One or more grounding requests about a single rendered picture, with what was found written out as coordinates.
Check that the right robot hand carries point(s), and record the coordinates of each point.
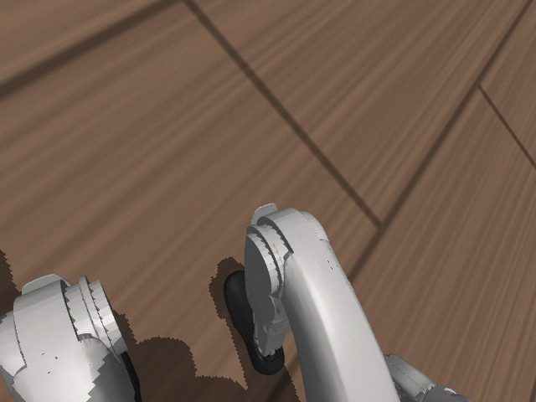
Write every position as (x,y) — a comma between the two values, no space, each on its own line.
(411,384)

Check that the left robot foot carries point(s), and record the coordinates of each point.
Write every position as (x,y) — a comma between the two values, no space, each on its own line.
(133,376)

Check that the right robot foot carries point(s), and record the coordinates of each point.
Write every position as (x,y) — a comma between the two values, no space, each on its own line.
(241,315)

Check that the right robot arm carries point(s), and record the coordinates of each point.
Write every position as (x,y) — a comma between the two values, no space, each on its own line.
(442,393)

